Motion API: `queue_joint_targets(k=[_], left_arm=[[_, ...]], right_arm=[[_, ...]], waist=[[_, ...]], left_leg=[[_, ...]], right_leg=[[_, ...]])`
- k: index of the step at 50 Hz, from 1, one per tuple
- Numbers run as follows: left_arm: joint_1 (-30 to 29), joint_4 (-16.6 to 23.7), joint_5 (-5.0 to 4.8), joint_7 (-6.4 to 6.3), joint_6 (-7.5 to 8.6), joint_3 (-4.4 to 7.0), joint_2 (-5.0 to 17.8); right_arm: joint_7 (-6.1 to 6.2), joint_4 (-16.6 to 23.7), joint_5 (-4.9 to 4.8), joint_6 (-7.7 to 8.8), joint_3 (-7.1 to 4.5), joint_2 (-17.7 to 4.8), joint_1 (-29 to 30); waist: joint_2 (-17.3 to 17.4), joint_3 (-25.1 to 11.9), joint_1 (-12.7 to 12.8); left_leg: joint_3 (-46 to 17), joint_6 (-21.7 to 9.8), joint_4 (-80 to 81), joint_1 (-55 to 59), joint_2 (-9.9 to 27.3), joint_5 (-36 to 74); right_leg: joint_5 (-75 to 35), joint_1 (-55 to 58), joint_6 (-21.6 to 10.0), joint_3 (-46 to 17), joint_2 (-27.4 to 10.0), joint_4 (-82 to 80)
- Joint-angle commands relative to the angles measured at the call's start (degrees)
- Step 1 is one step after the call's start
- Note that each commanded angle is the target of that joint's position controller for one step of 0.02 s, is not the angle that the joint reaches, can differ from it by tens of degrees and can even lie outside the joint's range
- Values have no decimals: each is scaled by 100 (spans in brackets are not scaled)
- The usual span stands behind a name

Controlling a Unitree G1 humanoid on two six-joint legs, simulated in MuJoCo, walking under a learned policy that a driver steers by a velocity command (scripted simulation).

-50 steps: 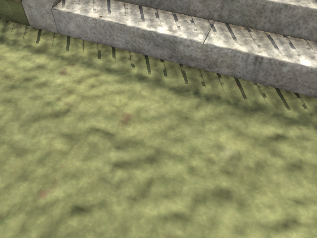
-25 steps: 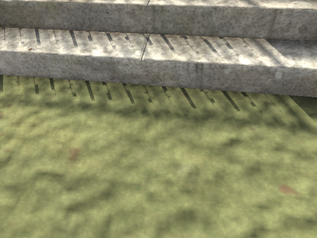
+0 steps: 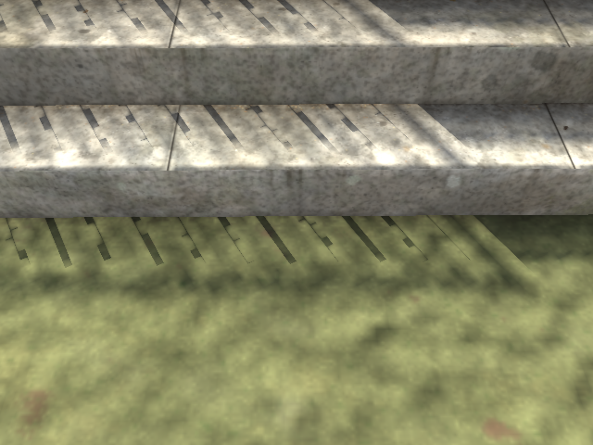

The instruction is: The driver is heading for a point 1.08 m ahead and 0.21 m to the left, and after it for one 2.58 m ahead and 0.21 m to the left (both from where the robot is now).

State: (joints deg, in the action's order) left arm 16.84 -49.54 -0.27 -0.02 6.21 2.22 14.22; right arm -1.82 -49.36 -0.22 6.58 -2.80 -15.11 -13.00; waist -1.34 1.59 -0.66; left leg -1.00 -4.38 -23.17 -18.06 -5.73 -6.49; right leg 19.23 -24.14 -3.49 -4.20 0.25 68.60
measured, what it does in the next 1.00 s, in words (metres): walks ahead, turning left: right foot, then left foot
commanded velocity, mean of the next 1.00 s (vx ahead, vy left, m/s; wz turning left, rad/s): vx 0.50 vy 0.00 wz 0.41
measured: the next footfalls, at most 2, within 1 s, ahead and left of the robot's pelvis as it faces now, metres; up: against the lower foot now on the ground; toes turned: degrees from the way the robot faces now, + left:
right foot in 0.32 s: +0.35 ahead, -0.13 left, +0.00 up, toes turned +14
left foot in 0.84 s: +0.53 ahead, +0.23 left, +0.00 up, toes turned +31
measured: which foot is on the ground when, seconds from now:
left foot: down 0.00-0.32, up 0.34-0.82, down 0.84-1.00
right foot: up 0.00-0.30, down 0.32-0.86, up 0.88-1.00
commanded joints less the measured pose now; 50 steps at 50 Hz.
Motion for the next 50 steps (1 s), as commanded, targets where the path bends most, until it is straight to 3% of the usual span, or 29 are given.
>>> queue_joint_targets(k=[1, 5, 7, 10, 13, 15, 16, 17, 18, 19, 20, 21, 23, 27, 32, 37, 39, 40, 41, 42, 43, 44, 45, 46, 47, 48, 50], left_arm=[[81, 485, 99, -47, 120, 120, 425], [-816, 845, 143, -106, 80, 22, 273], [-1286, 968, 93, -73, 101, -11, 248], [-1708, 1136, -8, -32, 126, 11, 377], [-1754, 1246, -45, 0, 194, 108, 641], [-1017, 1080, -19, -30, 239, 229, 847], [-128, 966, 51, -78, 255, 325, 1151], [539, 849, 113, -101, 156, 464, 1653], [628, 783, 54, -53, 104, 419, 1336], [354, 867, 29, -42, 106, 306, 883], [32, 910, 30, -26, 88, 246, 723], [-257, 902, 41, 0, 74, 205, 596], [-481, 831, 76, 21, 87, 186, 528], [-327, 626, 59, 30, 158, 292, 769], [-160, 467, 36, -22, 75, 338, 1030], [240, 263, -77, -45, -100, 380, 1255], [220, 267, -91, -69, -180, 412, 1397], [319, 229, -112, -83, -213, 420, 1461], [332, 188, -118, -92, -244, 388, 1454], [386, 212, -62, -102, -204, 301, 1302], [909, 476, 141, 1, -92, 28, 502], [797, 354, -63, 83, 102, 50, 816], [91, 545, -314, 106, 135, 195, 1217], [-193, 649, -302, 78, 131, 151, 1095], [-249, 575, -172, 20, 81, 161, 1032], [-55, 509, -127, 4, -22, 196, 1025], [296, 355, -140, -9, -210, 182, 790]], right_arm=[[5, 369, 4, 38, -49, -456, 35], [155, 291, -78, -4, -154, -817, -414], [200, 263, -115, -57, -176, -879, -632], [225, 207, -160, -138, -174, -856, -982], [269, 261, -160, -223, -193, -877, -993], [281, 373, -125, -265, -152, -713, -832], [256, 513, -61, -242, -46, -410, -687], [247, 661, -152, -163, 85, 27, -1294], [254, 703, -245, -143, 34, -353, -1463], [256, 683, -251, -184, -85, -773, -1086], [258, 727, -196, -236, -113, -772, -781], [244, 782, -135, -265, -125, -682, -615], [185, 874, -132, -356, -133, -475, -546], [130, 1171, -102, -424, -102, -317, -205], [-33, 1514, -91, -362, -40, -237, 665], [-209, 1957, -134, -349, -35, -292, 1416], [-242, 2027, -114, -364, -103, -432, 1287], [-226, 1992, -79, -370, -164, -525, 997], [-186, 1789, -81, -366, -295, -709, 175], [-70, 1528, -66, -397, -459, -1032, -767], [35, 1436, -12, -391, -562, -1747, -1119], [51, 1522, 10, -349, -461, -1468, -1429], [7, 1426, 72, -287, -357, -1183, -1163], [3, 1388, 37, -243, -309, -1042, -766], [-8, 1366, 33, -206, -237, -812, -356], [-32, 1362, 46, -156, -176, -596, -94], [-51, 1246, 64, -33, -190, -545, 59]], waist=[[356, -281, 228], [430, -63, 5], [516, -51, -162], [614, -85, -308], [701, -123, -164], [736, -414, 257], [354, -1066, 671], [-1194, -1856, 571], [-1619, -1809, 522], [-881, -1071, 557], [-413, -625, 461], [-273, -321, 329], [-493, -83, 131], [-275, -62, 110], [-186, 76, 382], [-197, 332, 544], [-368, 139, 350], [-446, -128, 149], [-343, -570, -360], [-100, -1076, -826], [1468, -1797, -418], [1184, -2908, -696], [688, -2028, -781], [533, -1275, -532], [288, -879, -273], [453, -687, -21], [546, -567, 204]], left_leg=[[-2116, -1155, 1354, 791, 1486, 328], [-1560, -1094, 1446, 187, 1274, 581], [-1419, -926, 1336, 23, 1120, 455], [-1698, -818, 1078, 201, 1213, 117], [-2221, -672, 600, 634, 1362, -218], [-2211, -444, -158, 533, 1074, -37], [-1782, -234, -1541, -49, 748, -303], [-863, 124, -3294, -1821, -1, -1840], [-800, 172, -4414, -2778, 343, -2677], [-914, 191, -4888, -3012, 604, -2194], [-757, 236, -4922, -2875, 800, -1725], [-706, 275, -4706, -2721, 943, -1381], [-566, 310, -4465, -2351, 1169, -1029], [-523, 425, -3921, -2556, 1241, -358], [-173, 355, -2310, -2324, 1159, 896], [214, 93, -1512, -2328, 1027, 401], [527, -124, -1372, -1773, 727, -192], [647, -261, -1311, -1098, 481, -487], [697, -461, -894, 155, 222, -204], [174, -664, -853, 1960, 450, 176], [-2695, -1480, -716, 4253, 2266, 2], [-4587, -1951, 218, 4478, 3043, -391], [-3488, -1571, 300, 3829, 2790, 11], [-2505, -1316, 363, 2807, 2528, 517], [-1898, -1114, 512, 2000, 2259, 862], [-1428, -1006, 729, 1453, 2056, 1064], [-929, -961, 1161, 917, 1942, 1178]], right_leg=[[-314, -1028, 99, -142, -569, -519], [-1268, -807, 416, 107, -418, -2298], [-1979, -411, 488, 161, -203, -3130], [-2271, -61, 562, 76, -20, -3677], [-1768, 303, 453, -50, 13, -4174], [-1439, 1346, 200, -19, -116, -4532], [-1196, 2638, -154, -688, -923, -4473], [-497, 4501, -992, -2714, -2213, -4691], [491, 4491, -1205, -4005, -2640, -5071], [572, 3813, -995, -3347, -2396, -5166], [-17, 3118, -810, -2472, -2116, -5257], [-540, 2553, -732, -1891, -1840, -5449], [-1165, 1875, -625, -1028, -1504, -5774], [-2336, 1848, -789, -168, -1503, -5980], [-2505, 2035, -609, 704, -1406, -5985], [-2758, 2755, -419, 1034, -1678, -5715], [-4337, 2913, -294, 1284, -1688, -5128], [-5334, 2844, -281, 1330, -1681, -4568], [-5796, 2526, -197, 1452, -1551, -3595], [-4939, 1360, -26, 1496, -1366, -2286], [110, -1221, 318, 1437, -487, 75], [1528, -1708, 269, 72, -99, 1162], [1062, -2123, 212, -108, -381, 1296], [534, -2043, 185, -14, -626, 866], [168, -1769, 224, 18, -835, 473], [-92, -1387, 239, -52, -964, 229], [-451, -945, 297, -97, -962, 60]])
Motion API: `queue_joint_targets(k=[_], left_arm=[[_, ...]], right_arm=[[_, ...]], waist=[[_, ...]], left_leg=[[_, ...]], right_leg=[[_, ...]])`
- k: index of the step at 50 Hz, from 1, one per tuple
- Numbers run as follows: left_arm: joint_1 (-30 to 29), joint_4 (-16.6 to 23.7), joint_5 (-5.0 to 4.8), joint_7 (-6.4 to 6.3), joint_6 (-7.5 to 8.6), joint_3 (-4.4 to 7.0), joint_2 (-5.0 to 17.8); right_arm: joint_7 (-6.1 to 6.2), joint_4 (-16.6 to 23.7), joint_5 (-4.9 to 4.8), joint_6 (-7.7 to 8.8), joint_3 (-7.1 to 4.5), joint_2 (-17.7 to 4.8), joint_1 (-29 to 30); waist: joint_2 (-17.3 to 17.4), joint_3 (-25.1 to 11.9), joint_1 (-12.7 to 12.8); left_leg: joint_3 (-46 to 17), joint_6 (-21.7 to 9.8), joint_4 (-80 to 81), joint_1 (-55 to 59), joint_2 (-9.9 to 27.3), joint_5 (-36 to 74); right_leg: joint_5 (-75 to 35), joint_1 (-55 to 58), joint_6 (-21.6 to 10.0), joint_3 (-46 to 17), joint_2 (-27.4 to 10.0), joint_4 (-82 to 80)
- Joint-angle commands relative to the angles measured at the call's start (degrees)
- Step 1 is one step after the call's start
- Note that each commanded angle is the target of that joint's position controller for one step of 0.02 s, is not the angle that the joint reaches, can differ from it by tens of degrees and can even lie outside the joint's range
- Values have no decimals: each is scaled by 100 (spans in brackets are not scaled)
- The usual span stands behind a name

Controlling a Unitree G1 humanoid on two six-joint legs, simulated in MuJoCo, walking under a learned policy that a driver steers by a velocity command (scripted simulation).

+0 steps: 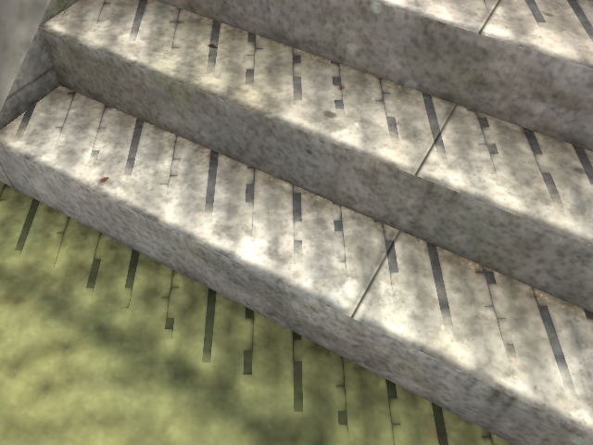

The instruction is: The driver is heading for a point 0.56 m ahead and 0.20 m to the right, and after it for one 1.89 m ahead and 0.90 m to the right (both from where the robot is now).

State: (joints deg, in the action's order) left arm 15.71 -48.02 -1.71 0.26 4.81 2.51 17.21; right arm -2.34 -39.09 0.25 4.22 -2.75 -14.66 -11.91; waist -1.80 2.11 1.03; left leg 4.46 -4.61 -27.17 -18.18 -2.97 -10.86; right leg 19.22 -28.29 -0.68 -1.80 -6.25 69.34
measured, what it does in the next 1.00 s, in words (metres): walks ahead, turning right: right foot, then left foot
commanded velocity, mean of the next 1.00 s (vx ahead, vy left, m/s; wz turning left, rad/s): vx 0.50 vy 0.00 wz -0.48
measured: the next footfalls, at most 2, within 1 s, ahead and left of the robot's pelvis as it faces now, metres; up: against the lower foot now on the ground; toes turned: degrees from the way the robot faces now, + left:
right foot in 0.40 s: +0.35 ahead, -0.16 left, +0.00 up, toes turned -14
left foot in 0.82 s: +0.54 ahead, -0.04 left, +0.00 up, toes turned -29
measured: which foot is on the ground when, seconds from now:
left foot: down 0.00-0.42, up 0.44-0.80, down 0.82-1.00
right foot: up 0.00-0.38, down 0.40-0.82, up 0.84-1.00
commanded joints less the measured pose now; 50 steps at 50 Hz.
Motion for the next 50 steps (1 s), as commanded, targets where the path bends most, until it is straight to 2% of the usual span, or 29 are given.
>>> queue_joint_targets(k=[1, 5, 9, 14, 17, 19, 20, 21, 22, 23, 24, 25, 27, 29, 32, 33, 34, 35, 38, 40, 41, 42, 43, 44, 45, 46, 47, 48, 50], left_arm=[[429, 186, -2, -47, -128, 153, 417], [-48, 316, 36, -62, -140, 175, 313], [-716, 504, 67, 75, -71, 109, 160], [-1455, 956, 84, 224, -46, 29, 76], [-1223, 1106, 69, 272, -78, 101, 273], [-156, 930, 42, 230, -58, 300, 642], [732, 751, 74, 151, -74, 480, 1013], [952, 744, 95, 74, -87, 621, 1657], [1090, 847, 189, 93, -13, 528, 1414], [887, 889, 197, 89, 26, 454, 1083], [426, 990, 155, 70, 23, 394, 886], [-2, 1094, 110, 45, 4, 334, 712], [-395, 1276, 174, -6, 0, 272, 598], [-533, 1302, 146, -53, 26, 300, 735], [-453, 1280, 73, -160, -67, 336, 845], [-342, 1262, 61, -184, -96, 334, 825], [-299, 1271, 125, -187, -183, 302, 725], [-308, 1353, 142, -183, -238, 255, 564], [-534, 1574, 113, -227, -342, 191, 467], [-926, 1759, 73, -279, -361, 186, 480], [-1223, 1925, 52, -253, -310, 121, 235], [-996, 2029, 225, -207, -232, -49, -365], [149, 1999, 80, -152, -159, 19, 0], [161, 1826, 25, -153, -231, 112, 374], [-414, 1912, 42, -159, -296, 135, 464], [-624, 1981, 76, -185, -337, 96, 293], [-858, 2080, 123, -186, -351, 48, 207], [-1081, 2173, 120, -128, -338, -58, -61], [-1437, 2383, 89, -63, -274, -265, -425]], right_arm=[[9, 137, 30, 254, -207, -609, -26], [138, -123, 89, 293, -244, -654, -149], [220, -254, 64, 271, -265, -807, -189], [298, -505, -28, 90, -330, -995, -500], [373, -458, -51, -48, -384, -1217, -296], [460, -374, -65, -155, -393, -1288, -116], [497, -286, -53, -131, -333, -1199, -94], [397, -29, 170, 21, -76, -390, -665], [282, 48, 47, 276, 3, -451, -417], [176, 181, -179, 440, -99, -873, 182], [169, 270, -156, 489, -64, -858, 379], [224, 229, -8, 460, -64, -824, 429], [280, 273, 130, 310, -100, -826, 259], [321, 308, 158, 172, -25, -589, 118], [389, 472, 132, 81, 95, -302, 601], [399, 533, 92, 58, 100, -315, 785], [401, 376, 22, -32, 127, -230, 508], [391, 417, -26, -89, 134, -243, 520], [349, 646, 50, -134, 90, -400, 625], [336, 640, 124, -1, -26, -519, 228], [344, 427, 216, 88, -149, -767, -490], [348, 273, 213, 106, -211, -1132, -936], [347, 435, 315, 121, -272, -1321, -731], [372, 562, 234, 61, -255, -997, -464], [408, 578, 146, -32, -149, -574, -379], [442, 553, 113, -102, -97, -492, -298], [468, 470, 212, -117, -67, -513, -336], [499, 300, 260, -112, -53, -523, -546], [556, -13, 263, -144, -23, -521, -944]], waist=[[542, -501, 90], [488, -146, -17], [427, 81, -284], [364, 278, -549], [655, -108, -241], [696, -772, 378], [365, -1281, 826], [-1261, -1710, 297], [-1031, -2528, 479], [-445, -1928, 657], [-49, -1335, 420], [388, -908, 135], [299, -709, -229], [183, -662, -401], [-156, -708, -243], [-278, -796, -141], [-624, -1113, -138], [-718, -1155, -113], [-858, -1128, -268], [-767, -1159, -707], [-328, -1366, -1003], [1103, -1264, -707], [1522, -1341, -13], [914, -1041, -93], [636, -478, -300], [462, -131, -260], [448, 138, -292], [453, 269, -313], [430, 140, -382]], left_leg=[[-1196, -909, 1679, 813, 1634, 1823], [-409, -695, 1920, 995, 1495, 2056], [144, -479, 2096, 1230, 1425, 1864], [382, -439, 1690, 2299, 1790, 2649], [557, -261, 748, 2595, 1849, 4997], [705, -78, -935, 2386, 1678, 5955], [706, 154, -2443, 1325, 1416, 4774], [571, 550, -4495, -1291, 450, -546], [-735, 567, -5667, -2573, -229, -2446], [-1162, 377, -5506, -3037, 218, -1781], [-1084, 305, -4941, -2884, 491, -1216], [-984, 374, -4464, -2529, 687, -973], [-912, 543, -3972, -1659, 777, -855], [-660, 735, -3230, -1189, 615, -714], [-420, 939, -1863, -619, 236, 83], [-419, 948, -1477, -556, 128, 417], [-326, 1014, -1744, -329, -27, 339], [-306, 995, -1842, -314, -60, 190], [-412, 638, -1508, -355, -11, -422], [-424, 350, 291, 377, 80, 574], [-924, 154, 820, 1670, 581, 1312], [-2563, -125, 689, 2893, 1981, 3863], [-4311, -1265, 653, 2768, 3187, 3284], [-4247, -1560, 816, 2476, 3106, 1125], [-3316, -1301, 1017, 2040, 2623, -441], [-2830, -986, 1216, 1627, 2207, -1096], [-2415, -929, 1295, 1290, 1980, -862], [-2080, -913, 1324, 1163, 1936, -510], [-1586, -836, 1175, 1429, 1975, 346]], right_leg=[[-604, -572, 49, -383, -284, -126], [-1652, -1184, 170, -574, -140, -975], [-2628, -1037, 101, -195, -20, -2393], [-2012, -1415, -115, 218, 86, -3192], [-1118, -769, -434, 643, 495, -3274], [-1073, 637, -772, 842, 952, -3688], [-1554, 2287, -1029, 311, 840, -4009], [-2171, 4481, -1931, -2157, -663, -3839], [-1500, 5321, -2663, -4470, -1325, -4851], [-1223, 4934, -2236, -3610, -1071, -5088], [-1560, 4034, -1971, -2884, -884, -5139], [-2384, 3148, -1805, -2378, -707, -5241], [-3474, 2028, -1724, -1870, -455, -5440], [-4293, 1298, -1622, -1247, -141, -5418], [-4042, 793, -1304, -765, 282, -5149], [-3665, 872, -1184, -828, 323, -5025], [-3530, 1074, -1127, -973, 189, -4780], [-3529, 1073, -1111, -1195, 97, -4637], [-3468, 1514, -1017, -2043, -187, -4233], [-4354, 1877, -720, -1991, 144, -3422], [-3890, 1160, -428, -1587, 585, -2092], [750, -636, -143, -932, 1335, -274], [1856, -1729, 103, -1120, 1418, 1278], [1470, -2323, 284, -972, 982, 2378], [1088, -2774, 365, -631, 774, 2922], [832, -2971, 453, -439, 676, 3288], [652, -3166, 559, -402, 686, 3731], [668, -3434, 582, -364, 655, 4279], [605, -4245, 569, -368, 598, 4949]])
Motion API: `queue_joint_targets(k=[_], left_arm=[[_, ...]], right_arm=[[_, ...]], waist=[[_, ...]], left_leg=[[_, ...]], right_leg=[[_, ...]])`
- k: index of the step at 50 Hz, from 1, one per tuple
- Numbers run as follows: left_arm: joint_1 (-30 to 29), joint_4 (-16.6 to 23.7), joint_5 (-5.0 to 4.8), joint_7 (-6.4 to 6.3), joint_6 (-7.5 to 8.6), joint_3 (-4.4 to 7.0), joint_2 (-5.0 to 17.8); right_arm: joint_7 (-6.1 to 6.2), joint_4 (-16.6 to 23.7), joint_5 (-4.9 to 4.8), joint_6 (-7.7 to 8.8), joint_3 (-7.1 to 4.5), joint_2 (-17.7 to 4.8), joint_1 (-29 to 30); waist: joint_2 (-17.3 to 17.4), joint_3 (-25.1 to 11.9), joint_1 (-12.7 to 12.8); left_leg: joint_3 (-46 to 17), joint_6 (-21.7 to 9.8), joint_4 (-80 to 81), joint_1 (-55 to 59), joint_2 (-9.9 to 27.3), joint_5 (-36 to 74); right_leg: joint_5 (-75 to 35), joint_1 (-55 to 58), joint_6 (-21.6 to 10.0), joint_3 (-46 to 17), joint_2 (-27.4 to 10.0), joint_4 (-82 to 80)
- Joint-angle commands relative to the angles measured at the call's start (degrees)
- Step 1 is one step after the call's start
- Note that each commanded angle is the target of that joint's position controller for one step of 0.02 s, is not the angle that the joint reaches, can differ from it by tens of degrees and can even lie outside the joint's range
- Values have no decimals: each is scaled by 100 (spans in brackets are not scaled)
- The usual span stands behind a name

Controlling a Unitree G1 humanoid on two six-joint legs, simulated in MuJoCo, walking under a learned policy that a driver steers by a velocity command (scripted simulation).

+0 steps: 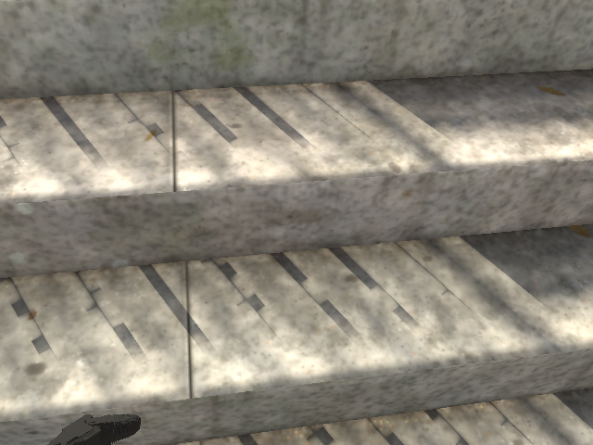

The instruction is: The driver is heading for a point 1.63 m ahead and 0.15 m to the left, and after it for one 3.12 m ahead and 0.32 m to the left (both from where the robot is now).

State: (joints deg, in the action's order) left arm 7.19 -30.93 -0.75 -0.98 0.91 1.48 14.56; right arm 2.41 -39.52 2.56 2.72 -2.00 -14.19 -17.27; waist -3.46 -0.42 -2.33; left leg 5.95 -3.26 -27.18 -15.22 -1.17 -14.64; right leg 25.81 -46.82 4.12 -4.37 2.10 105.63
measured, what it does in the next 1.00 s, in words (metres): climbs: right foot 0.19 m higher, then left foot 0.19 m higher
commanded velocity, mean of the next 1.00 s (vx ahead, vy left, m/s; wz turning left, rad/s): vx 0.50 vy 0.00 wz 0.16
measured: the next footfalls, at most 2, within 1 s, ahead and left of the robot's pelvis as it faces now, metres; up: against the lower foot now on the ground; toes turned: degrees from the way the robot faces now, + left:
right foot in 0.30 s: +0.30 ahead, -0.18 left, +0.19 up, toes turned -11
left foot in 0.84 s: +0.57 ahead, +0.06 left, +0.38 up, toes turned +14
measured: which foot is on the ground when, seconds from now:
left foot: down 0.00-0.32, up 0.34-0.82, down 0.84-1.00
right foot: up 0.00-0.28, down 0.30-0.88, up 0.90-1.00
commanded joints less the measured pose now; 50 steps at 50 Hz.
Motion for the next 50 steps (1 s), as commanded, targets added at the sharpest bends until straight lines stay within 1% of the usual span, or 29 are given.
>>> queue_joint_targets(k=[1, 6, 10, 12, 13, 14, 16, 17, 18, 19, 20, 21, 22, 24, 28, 31, 34, 36, 38, 39, 40, 41, 42, 43, 44, 45, 47, 48, 50], left_arm=[[-734, 699, -46, 64, 110, -255, -355], [-1700, 1205, -21, 140, 15, -598, -863], [-2233, 1642, 15, 314, 123, -796, -955], [-2911, 2041, 70, 379, 230, -1026, -1223], [-2544, 1748, -44, 372, 265, -872, -909], [-1828, 1471, 56, 350, 330, -677, -670], [159, 894, 21, 269, 313, -157, 431], [1107, 363, 272, 182, 266, 22, 774], [2320, -338, 381, 32, 68, 220, 1336], [2123, -556, 424, -13, 99, 116, 903], [1663, -956, 114, 82, 131, 50, 716], [1318, -1430, 35, 179, 148, -54, 182], [883, -1809, 96, 293, 201, -266, -710], [498, -2050, 200, 413, 274, -375, -1312], [610, -2310, 587, 335, 291, -364, -792], [1296, -2599, 429, 258, 306, -408, -507], [1747, -2626, 288, 115, 225, -382, -241], [2247, -2724, 198, -130, 227, -208, 359], [2741, -2899, 110, -272, 107, -88, 487], [2097, -2779, 37, -237, 120, -98, 452], [2203, -2845, -12, -217, 115, -149, 535], [2487, -2796, 72, -219, 171, -51, 909], [2164, -2591, 61, -221, 170, 17, 1189], [1752, -2233, 149, -192, 271, 40, 1257], [1398, -1736, 128, 35, 503, -25, 766], [683, -1631, 148, 269, 651, 27, 513], [-162, -1049, 51, 478, 649, -23, -137], [-606, -693, 196, 424, 626, -148, -473], [60, -500, 318, 484, 650, -426, -967]], right_arm=[[85, -176, 6, -39, -77, -506, -732], [106, -761, -61, -194, 56, -308, -1143], [205, -1016, -166, -314, 118, -471, -1400], [302, -1257, -470, -348, 6, -794, -1821], [238, -1462, -432, -297, 76, -677, -1892], [113, -1541, -259, -111, 60, -954, -1981], [63, -1348, -149, 22, -166, -1710, -1141], [-66, -1247, -208, 185, -151, -1245, -1427], [-293, -1477, -203, 334, -150, -784, -1114], [-548, -1494, -420, 383, -325, -625, -802], [-554, -873, -524, 302, -186, -18, 246], [-488, -322, -467, 239, 34, 517, 902], [-459, -147, -386, 189, 156, 697, 775], [-508, -267, -492, 79, 364, 899, -96], [-411, -279, -459, -142, 536, 953, 150], [-288, 172, -349, -245, 661, 1076, 777], [-321, 825, -370, -209, 651, 579, 2027], [-368, 1182, -369, -232, 778, 757, 2615], [-495, 1253, -349, -271, 873, 917, 3042], [-589, 1051, -355, -239, 820, 946, 2710], [-657, 1241, -377, -115, 774, 753, 2980], [-682, 1105, -318, -76, 594, 415, 2371], [-713, 806, -162, -108, 356, -110, 1324], [-704, 607, -107, -176, 100, -651, 286], [-510, 308, -129, -337, -143, -1347, -401], [-285, 77, -15, -402, -230, -1548, -453], [-314, -592, -14, -321, 125, -383, -564], [-389, -768, -114, -247, 188, -49, -237], [-540, -1230, -82, -154, 366, 594, 130]], waist=[[756, 262, -127], [765, 414, -182], [755, 160, -109], [1179, -194, -181], [1160, -501, 24], [1755, -1354, 339], [2323, -2244, 1611], [670, -3004, 1616], [-1335, -3583, 1752], [-306, -3149, 1585], [-35, -1628, 1200], [51, -221, 778], [296, 280, 219], [229, 354, -414], [-90, 429, -438], [-48, 584, -237], [-116, 455, 167], [-459, 222, 351], [-305, 51, 595], [-279, -91, 253], [-513, -462, 107], [-1217, -934, -95], [-1522, -1506, -553], [-1235, -2188, -996], [1098, -2710, -922], [1806, -2868, -784], [903, -1018, -251], [280, -123, 65], [253, 92, 780]], left_leg=[[-1649, -963, 1180, 1451, 1898, 717], [-989, -546, 1530, 1421, 1912, -156], [-690, -644, 2095, 646, 1567, 531], [-655, -886, 3194, 411, 1756, 2118], [-284, -864, 2780, 652, 1485, 4630], [-194, -916, 1905, 1222, 1771, 9385], [-494, -696, -405, 2068, 1882, 11821], [-710, -557, -2249, -155, 1196, 10170], [-1435, -370, -4871, -1267, -152, 1071], [-2644, -246, -7841, -2200, -474, 124], [-2365, -348, -8983, -3264, -294, 167], [-1949, -504, -9458, -4110, -104, 166], [-1831, -658, -9821, -4421, 32, 419], [-1938, -773, -9813, -4494, 117, 957], [-1189, -444, -10225, -5143, -195, 1706], [-1276, -347, -10989, -6647, -35, 1270], [-696, -175, -8855, -6484, 211, 1425], [-67, -53, -8041, -6278, 677, 616], [223, -173, -7142, -5820, 795, 25], [560, -447, -6361, -4683, 667, -327], [1192, -718, -5447, -3215, 46, -964], [1322, -821, -5170, -2361, -417, -1392], [745, -1044, -4072, -1808, -599, -1937], [-915, -1336, -3256, -46, -204, -1382], [-4166, -1965, -778, 1552, 854, -2644], [-6779, -1978, 1410, 1798, 1481, -3857], [-5895, -965, 1088, 227, 1453, -3721], [-4915, -690, 735, -725, 1293, -3120], [-3314, -291, 326, -1080, 625, -1773]], right_leg=[[85, -2902, 63, -61, -252, 1902], [-185, -4135, -21, 144, -400, 2464], [-1211, -3019, 29, 683, -738, 183], [48, -751, -310, 1365, -844, -2164], [451, 671, -540, 2085, -310, -2922], [344, 1949, -849, 2114, 159, -2649], [-157, 3046, -1346, 670, 86, -4294], [-280, 5047, -2031, -2088, -1063, -5275], [-829, 6088, -2482, -5004, -2262, -8111], [558, 5150, -2381, -5608, -2760, -8546], [1455, 4090, -1908, -4736, -2630, -8678], [1351, 3016, -1546, -3351, -2331, -8486], [454, 2530, -1106, -1997, -1921, -8299], [-1195, 2192, -708, -342, -1606, -8222], [-2046, 1786, -950, 1167, -1558, -8753], [-2198, 2720, -898, 1062, -1784, -8923], [-1737, 3015, -810, 1414, -1637, -9399], [-1853, 3545, -1088, 1272, -2044, -10385], [-2443, 4564, -1179, 1450, -2111, -10593], [-4798, 4473, -1045, 2098, -1966, -10246], [-9501, 4082, -1150, 2278, -1748, -9589], [-12285, 4600, -1337, 1991, -2073, -8803], [-12916, 5366, -1298, 1784, -2171, -7540], [-11528, 4381, -1111, 1426, -2012, -6062], [-6431, 2129, -775, 1148, -914, -4096], [-2095, 834, -595, -52, 147, -1637], [-2171, -774, -890, -461, -101, 881], [-2260, -1192, -1068, -339, -285, 1524], [-2258, -1818, -1406, -288, -453, 2592]])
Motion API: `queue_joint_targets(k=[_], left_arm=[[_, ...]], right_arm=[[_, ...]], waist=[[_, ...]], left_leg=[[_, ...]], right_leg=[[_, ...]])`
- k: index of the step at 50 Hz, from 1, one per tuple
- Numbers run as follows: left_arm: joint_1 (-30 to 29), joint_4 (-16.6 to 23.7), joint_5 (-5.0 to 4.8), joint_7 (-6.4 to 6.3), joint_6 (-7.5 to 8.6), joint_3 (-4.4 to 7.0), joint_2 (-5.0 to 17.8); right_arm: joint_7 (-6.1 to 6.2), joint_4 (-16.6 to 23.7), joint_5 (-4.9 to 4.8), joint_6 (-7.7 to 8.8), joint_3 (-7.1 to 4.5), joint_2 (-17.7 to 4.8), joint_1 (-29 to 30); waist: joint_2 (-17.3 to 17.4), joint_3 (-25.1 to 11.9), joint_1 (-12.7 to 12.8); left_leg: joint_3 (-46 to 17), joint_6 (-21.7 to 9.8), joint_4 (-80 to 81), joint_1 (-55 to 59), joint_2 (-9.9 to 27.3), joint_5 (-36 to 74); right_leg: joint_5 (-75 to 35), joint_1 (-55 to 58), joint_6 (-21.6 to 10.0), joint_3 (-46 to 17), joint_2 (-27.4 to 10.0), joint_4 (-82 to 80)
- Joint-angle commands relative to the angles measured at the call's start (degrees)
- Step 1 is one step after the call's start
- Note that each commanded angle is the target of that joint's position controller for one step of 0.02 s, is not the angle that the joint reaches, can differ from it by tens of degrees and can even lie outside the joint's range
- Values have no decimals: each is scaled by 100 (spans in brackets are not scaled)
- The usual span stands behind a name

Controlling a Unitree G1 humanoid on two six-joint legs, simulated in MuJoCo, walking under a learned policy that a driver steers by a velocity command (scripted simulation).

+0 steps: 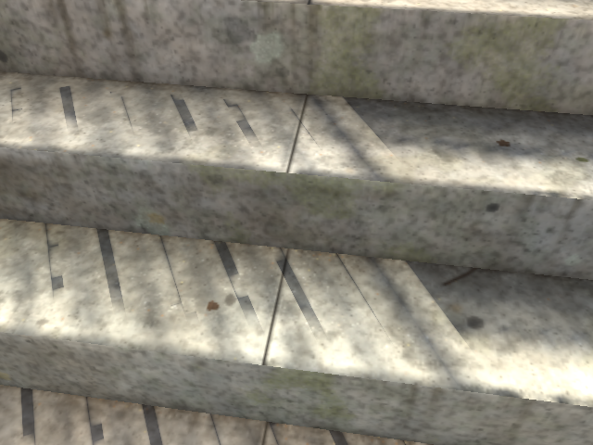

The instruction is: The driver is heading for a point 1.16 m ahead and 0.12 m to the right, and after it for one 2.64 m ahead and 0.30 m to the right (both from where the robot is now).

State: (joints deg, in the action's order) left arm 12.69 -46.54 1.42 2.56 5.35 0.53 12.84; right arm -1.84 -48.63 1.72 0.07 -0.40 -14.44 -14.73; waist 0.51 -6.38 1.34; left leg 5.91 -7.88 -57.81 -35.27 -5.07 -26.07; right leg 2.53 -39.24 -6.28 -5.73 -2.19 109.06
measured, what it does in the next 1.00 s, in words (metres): climbs: right foot 0.19 m higher, then left foot 0.19 m higher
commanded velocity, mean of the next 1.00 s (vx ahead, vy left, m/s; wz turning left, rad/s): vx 0.50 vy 0.00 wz -0.16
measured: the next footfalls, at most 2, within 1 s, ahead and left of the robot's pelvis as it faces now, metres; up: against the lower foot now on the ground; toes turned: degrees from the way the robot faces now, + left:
right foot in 0.38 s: +0.37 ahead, -0.07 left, +0.19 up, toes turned +3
left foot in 0.84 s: +0.66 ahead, +0.11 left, +0.38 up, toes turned -2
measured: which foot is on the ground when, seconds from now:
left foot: down 0.00-0.40, up 0.42-0.82, down 0.84-1.00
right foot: up 0.00-0.36, down 0.38-0.86, up 0.88-1.00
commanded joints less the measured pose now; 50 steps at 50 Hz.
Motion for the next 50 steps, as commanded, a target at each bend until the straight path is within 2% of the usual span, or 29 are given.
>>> queue_joint_targets(k=[1, 4, 6, 9, 12, 14, 17, 18, 19, 20, 21, 22, 24, 25, 29, 32, 34, 36, 38, 39, 40, 41, 42, 43, 44, 45, 47, 49, 50], left_arm=[[-168, 1044, 94, 108, 216, -456, -931], [-357, 1018, -69, -25, 90, -550, -699], [-910, 1211, -8, -97, 80, -725, -1056], [-2184, 1694, -103, -146, 97, -871, -1106], [-3400, 2057, -134, -220, 204, -1031, -1231], [-2570, 1600, -253, -143, 184, -877, -980], [-1971, 1261, -208, -69, 172, -457, -283], [-854, 971, -191, 8, 124, -316, 169], [176, 587, -94, 89, 40, -179, 510], [899, 190, 201, 178, -72, -17, 914], [1403, -248, 235, -39, -347, 93, 1001], [1482, -648, 261, -296, -462, -48, 223], [1024, -1093, 134, -208, -334, -327, -726], [757, -1194, 128, -127, -279, -370, -893], [136, -1179, 142, 109, -321, -398, -726], [918, -1360, 55, 12, -255, -420, -573], [1868, -1643, 44, -85, -286, -375, -380], [2668, -1689, -129, -234, -436, -297, -323], [2998, -1614, -273, -508, -456, -147, -216], [2560, -1640, -178, -573, -364, -158, -84], [2815, -1749, -150, -520, -87, -92, 138], [2075, -1539, -5, -462, 19, 80, 807], [763, -1104, 10, -483, 105, 219, 1127], [716, -781, 26, -306, 239, 165, 544], [323, -642, 147, -78, 305, 19, -223], [-221, -216, 106, 182, 282, 56, -264], [-1049, 798, -11, 289, -19, -174, -797], [67, 643, -193, 264, -222, -307, -971], [224, 630, -303, 236, -262, -388, -1117]], right_arm=[[-161, -337, -16, 93, 188, 573, -35], [-150, -334, 156, 111, 246, 586, 84], [-152, -642, 186, 129, 272, 448, -494], [-82, -915, -39, 69, 281, 412, -1152], [286, -1128, -81, -6, 200, 168, -2084], [437, -1244, -103, -8, 160, 40, -1783], [483, -1446, -31, 73, 148, -247, -1828], [508, -1295, -42, 183, 79, -660, -1398], [497, -1162, 38, 235, 23, -825, -1008], [345, -942, 136, 371, 56, -492, -1008], [44, -709, 241, 482, 102, 110, -357], [-288, -350, 151, 629, 69, 169, 330], [-548, 670, 0, 846, 248, 612, 1305], [-487, 798, 114, 847, 370, 834, 1068], [-272, 1079, -74, 788, 735, 1138, 479], [-107, 1637, 76, 765, 943, 1251, 1778], [-93, 1713, -45, 760, 1022, 1428, 1978], [-113, 2263, -91, 891, 1110, 1411, 3307], [-62, 2899, 151, 937, 1286, 1667, 4741], [-9, 2663, 11, 855, 1102, 1436, 3859], [119, 2553, -99, 882, 747, 819, 3112], [173, 2134, -57, 799, 306, -35, 1566], [86, 1463, -12, 801, -57, -840, -443], [160, 1026, 205, 714, -224, -1247, -1316], [382, 922, 312, 490, -250, -1168, -1145], [503, 698, 21, 310, -100, -494, -415], [503, -182, 14, 182, 240, 950, 260], [351, -699, 125, 250, 337, 1475, 514], [261, -769, 138, 286, 285, 1339, 697]], waist=[[-41, 700, 545], [71, 803, 629], [483, 830, 385], [576, 1019, -129], [657, 609, -699], [748, -167, -248], [1485, -958, 344], [1968, -1027, 843], [1570, -1586, 1197], [-400, -1991, 1120], [-2348, -1486, 1166], [-1735, -744, 910], [154, 713, 74], [565, 827, -319], [467, 1095, -1057], [-346, 801, -588], [-703, 696, -190], [-453, 654, 363], [-544, 407, 666], [-936, -388, 22], [-1686, -1259, -402], [-2505, -1825, -1312], [-2009, -2518, -2250], [310, -3451, -1929], [2239, -3350, -1779], [1607, -2125, -1398], [247, 455, -303], [-260, 900, 468], [-180, 1023, 667]], left_leg=[[-2697, 314, 3299, 1073, 916, 107], [-1586, 440, 3283, 301, 757, 1132], [-2072, 237, 3534, 464, 879, 1094], [-2132, 384, 4131, 418, 809, 928], [-2422, -79, 5273, 1563, 1425, 2029], [-1474, -55, 5315, 3003, 1634, 4457], [-650, -231, 4015, 3727, 1763, 12381], [-960, -526, 3047, 4550, 2130, 13582], [-949, -710, 1971, 4435, 2179, 14018], [-996, -637, 666, 2749, 1674, 11884], [-1130, -227, -1665, 559, 291, 4395], [-1730, 57, -4810, -756, -278, 2189], [-1757, -191, -6336, -2439, 83, 2001], [-1680, -323, -7079, -2733, 152, 2132], [-1050, -178, -7059, -3577, 626, 2000], [62, 250, -6373, -3310, 802, 2598], [-50, 401, -7020, -4879, 1006, 2147], [98, 589, -5329, -4998, 1039, 1883], [391, 708, -2845, -2587, 1049, 907], [1076, 567, -1915, -599, 536, 678], [827, 368, -1443, 1212, 122, 481], [-207, 73, -758, 1613, 331, -245], [-1654, -296, -331, 2840, 908, -666], [-4154, -1025, 1376, 4700, 2151, -930], [-7277, -1680, 3828, 4845, 3143, -2158], [-7149, -1248, 4035, 3656, 3169, -2765], [-4221, -607, 3250, 1269, 2814, -1961], [-2089, 197, 3237, 375, 2432, -426], [-1246, 368, 3394, 106, 2295, 175]], right_leg=[[-271, -3010, -353, -55, -126, 2050], [-746, -3123, -22, 471, -277, 1631], [-462, -4086, 136, 804, -197, 3019], [-366, -4356, 300, 1289, -105, 1588], [-44, -3929, 479, 1801, -197, -259], [369, -2959, 139, 1890, -58, -1231], [2441, -194, -276, 2325, 870, -2879], [3055, 186, -375, 1516, 719, -4223], [2838, 1353, -565, 539, 485, -4846], [2708, 3071, -1185, -1668, -236, -6146], [2516, 4019, -1911, -4406, -956, -8987], [3210, 3551, -1813, -5760, -1239, -9614], [3310, 2141, -1159, -3917, -961, -8883], [2415, 1891, -770, -3055, -717, -8712], [571, 968, -170, -571, -138, -8804], [302, 378, -386, -489, 99, -9266], [341, 2000, -392, -1200, -180, -9066], [281, 2501, -346, -1576, -314, -9326], [-1042, 1593, -561, -1646, -723, -10635], [-3716, 1618, -487, -909, -494, -10594], [-7114, 2104, -565, -935, -517, -9909], [-9430, 3328, -572, -810, -663, -8498], [-9298, 3135, -600, -1061, -733, -6924], [-6689, 1346, -538, -765, 0, -5069], [-178, -556, -184, -894, 989, -1665], [260, -1472, -167, -1177, 703, 566], [536, -2788, -310, -455, 480, 1908], [473, -2515, -467, -439, 138, 1899], [316, -2440, -471, -461, 45, 1644]])
Velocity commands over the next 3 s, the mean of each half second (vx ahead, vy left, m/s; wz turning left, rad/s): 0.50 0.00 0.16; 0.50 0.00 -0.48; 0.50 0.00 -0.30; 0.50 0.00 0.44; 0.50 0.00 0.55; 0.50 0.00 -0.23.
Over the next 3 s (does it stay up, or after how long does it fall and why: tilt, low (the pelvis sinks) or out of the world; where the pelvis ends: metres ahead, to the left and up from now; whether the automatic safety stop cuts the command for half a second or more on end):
stays up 1.51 -0.16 1.03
